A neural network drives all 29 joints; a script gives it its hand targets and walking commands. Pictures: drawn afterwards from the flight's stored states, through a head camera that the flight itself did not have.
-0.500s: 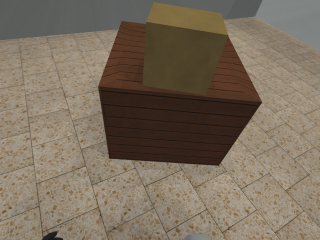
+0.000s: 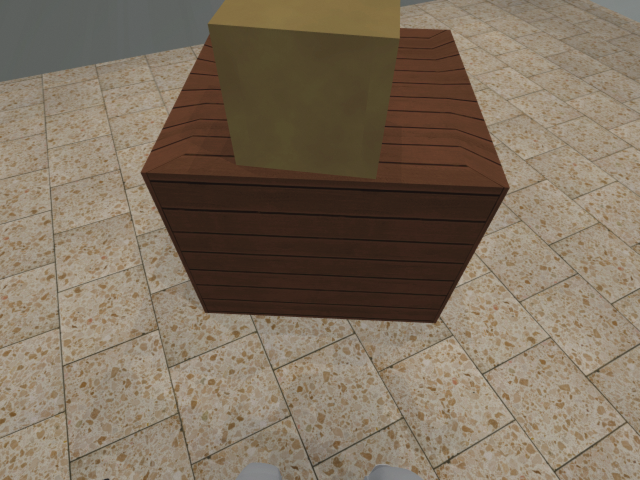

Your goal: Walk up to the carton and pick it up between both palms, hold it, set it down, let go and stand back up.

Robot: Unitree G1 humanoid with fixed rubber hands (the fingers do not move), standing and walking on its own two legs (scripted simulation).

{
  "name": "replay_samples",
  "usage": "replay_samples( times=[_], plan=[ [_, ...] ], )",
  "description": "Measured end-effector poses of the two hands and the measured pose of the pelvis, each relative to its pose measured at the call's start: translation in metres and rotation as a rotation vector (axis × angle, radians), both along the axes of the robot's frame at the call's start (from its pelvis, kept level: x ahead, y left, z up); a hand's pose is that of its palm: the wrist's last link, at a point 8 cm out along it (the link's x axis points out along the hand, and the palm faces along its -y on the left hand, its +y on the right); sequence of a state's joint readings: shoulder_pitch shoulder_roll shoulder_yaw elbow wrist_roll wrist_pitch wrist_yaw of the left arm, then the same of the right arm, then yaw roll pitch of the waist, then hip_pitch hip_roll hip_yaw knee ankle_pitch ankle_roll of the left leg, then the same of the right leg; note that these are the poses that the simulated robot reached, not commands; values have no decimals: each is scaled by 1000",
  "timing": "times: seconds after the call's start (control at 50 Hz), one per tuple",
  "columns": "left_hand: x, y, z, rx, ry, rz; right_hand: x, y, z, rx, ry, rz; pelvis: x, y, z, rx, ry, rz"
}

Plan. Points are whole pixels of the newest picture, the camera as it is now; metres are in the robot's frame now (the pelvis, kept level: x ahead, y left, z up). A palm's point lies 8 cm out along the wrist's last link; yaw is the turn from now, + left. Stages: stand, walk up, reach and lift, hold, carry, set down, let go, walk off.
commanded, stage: walk up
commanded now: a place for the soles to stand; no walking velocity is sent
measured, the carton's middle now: (312, 81) +0.85 +0.07 +0.04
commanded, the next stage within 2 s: none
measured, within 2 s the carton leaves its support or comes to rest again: neither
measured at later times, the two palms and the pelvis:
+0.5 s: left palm out of the picture +0.10 +0.32 -0.10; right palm out of the picture +0.10 -0.31 -0.07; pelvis +0.03 +0.01 +0.00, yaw -2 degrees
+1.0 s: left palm out of the picture +0.10 +0.30 -0.10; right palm out of the picture +0.11 -0.32 -0.08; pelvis +0.05 -0.01 +0.01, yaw -1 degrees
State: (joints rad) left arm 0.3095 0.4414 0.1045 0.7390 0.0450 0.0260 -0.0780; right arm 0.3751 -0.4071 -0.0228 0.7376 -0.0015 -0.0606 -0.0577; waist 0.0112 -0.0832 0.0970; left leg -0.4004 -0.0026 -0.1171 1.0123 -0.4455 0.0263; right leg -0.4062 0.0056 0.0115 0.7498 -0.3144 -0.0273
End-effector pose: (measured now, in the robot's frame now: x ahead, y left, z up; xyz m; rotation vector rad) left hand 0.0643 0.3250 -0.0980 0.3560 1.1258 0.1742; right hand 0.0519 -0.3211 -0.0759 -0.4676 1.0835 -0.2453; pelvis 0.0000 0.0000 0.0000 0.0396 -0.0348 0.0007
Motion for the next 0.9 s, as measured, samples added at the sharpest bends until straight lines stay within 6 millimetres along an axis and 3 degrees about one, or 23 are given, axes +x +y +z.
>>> replay_samples(
  times=[0.1, 0.22, 0.34, 0.46, 0.52, 0.62, 0.74, 0.9],
  plan=[
    [9, -30, 18, 0, 7, 21, 13, -21, 4, 16, 22, 10, 13, -17, 14, 16, 22, -2],
    [19, -39, 24, 17, 22, 33, 21, -30, 1, 26, 56, -6, 26, -24, 17, 6, 42, -15],
    [26, -33, 18, 12, 30, 27, 36, -23, 3, 16, 32, -10, 31, -17, 15, -20, 50, -26],
    [29, -16, 4, -20, 19, 22, 49, -2, 10, -8, -24, 3, 31, 4, 11, -51, 42, -28],
    [36, -6, -7, -40, -14, 22, 48, 13, 9, -15, -61, 2, 33, 16, 3, -62, 6, -30],
    [53, 1, -6, -72, -91, 35, 37, 32, 20, -14, -56, -9, 34, 23, 9, -91, -38, -5],
    [39, 9, -11, -62, -39, 33, 45, 29, 29, -23, -62, 3, 36, 20, 11, -97, -32, -2],
    [31, -7, -7, -19, 30, 23, 51, 10, 10, 33, -41, -16, 43, -1, 7, -56, -12, -27]
  ],
)
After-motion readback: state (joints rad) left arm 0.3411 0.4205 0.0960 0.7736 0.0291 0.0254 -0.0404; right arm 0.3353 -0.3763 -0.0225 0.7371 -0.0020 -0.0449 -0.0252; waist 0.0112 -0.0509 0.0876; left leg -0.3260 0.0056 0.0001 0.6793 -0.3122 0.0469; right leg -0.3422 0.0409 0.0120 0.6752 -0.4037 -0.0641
